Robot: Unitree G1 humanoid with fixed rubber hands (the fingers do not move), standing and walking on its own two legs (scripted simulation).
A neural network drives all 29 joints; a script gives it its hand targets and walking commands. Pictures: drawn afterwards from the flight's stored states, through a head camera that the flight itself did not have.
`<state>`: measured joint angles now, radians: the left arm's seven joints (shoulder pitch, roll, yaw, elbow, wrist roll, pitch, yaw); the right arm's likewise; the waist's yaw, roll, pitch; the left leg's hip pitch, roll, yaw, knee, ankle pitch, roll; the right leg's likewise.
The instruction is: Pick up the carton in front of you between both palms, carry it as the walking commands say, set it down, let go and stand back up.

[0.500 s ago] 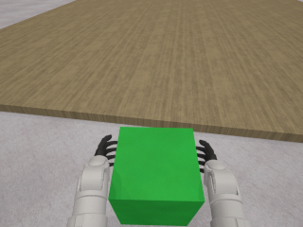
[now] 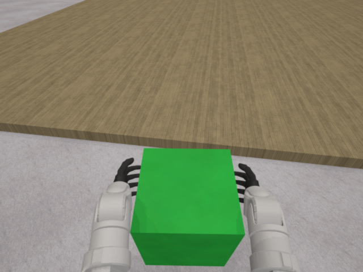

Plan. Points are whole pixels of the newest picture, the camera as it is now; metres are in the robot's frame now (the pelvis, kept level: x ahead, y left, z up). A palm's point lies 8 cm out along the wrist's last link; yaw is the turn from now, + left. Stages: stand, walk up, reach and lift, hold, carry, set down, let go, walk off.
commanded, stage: hold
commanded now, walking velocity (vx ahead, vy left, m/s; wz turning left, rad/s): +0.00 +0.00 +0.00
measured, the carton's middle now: (185, 209) +0.29 +0.00 -0.03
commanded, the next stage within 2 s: carry in 0.50 s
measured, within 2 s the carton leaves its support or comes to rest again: neither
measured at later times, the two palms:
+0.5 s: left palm (121, 188) +0.30 +0.15 +0.06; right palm (250, 194) +0.29 -0.15 +0.05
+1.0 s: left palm (127, 147) +0.40 +0.15 +0.08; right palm (243, 151) +0.39 -0.15 +0.08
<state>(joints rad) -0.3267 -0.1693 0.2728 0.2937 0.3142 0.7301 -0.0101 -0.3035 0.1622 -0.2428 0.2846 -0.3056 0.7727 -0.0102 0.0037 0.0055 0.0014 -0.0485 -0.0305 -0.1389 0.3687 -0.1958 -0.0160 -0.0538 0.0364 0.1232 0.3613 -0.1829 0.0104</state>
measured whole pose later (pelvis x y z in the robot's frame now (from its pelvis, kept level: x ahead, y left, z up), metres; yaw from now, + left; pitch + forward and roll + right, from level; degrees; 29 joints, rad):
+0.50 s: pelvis +0.01 +0.00 +0.00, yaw +0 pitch -6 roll +0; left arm -0.29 -0.16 0.24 0.26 0.29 0.75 0.00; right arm -0.27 0.15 -0.21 0.25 -0.29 0.79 -0.02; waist 0.00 0.00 -0.02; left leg -0.05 -0.03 -0.13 0.36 -0.20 -0.01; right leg -0.06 0.03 0.12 0.36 -0.19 0.01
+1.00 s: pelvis +0.15 +0.01 -0.01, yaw +2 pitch +6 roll -1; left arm -0.08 -0.13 0.04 -0.36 0.08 1.12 0.10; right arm -0.04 0.13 -0.09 -0.41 -0.08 1.17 -0.11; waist -0.02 0.01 -0.17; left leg -0.36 0.06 0.06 0.88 -0.49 0.01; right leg -0.28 -0.01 -0.20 0.45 -0.27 -0.05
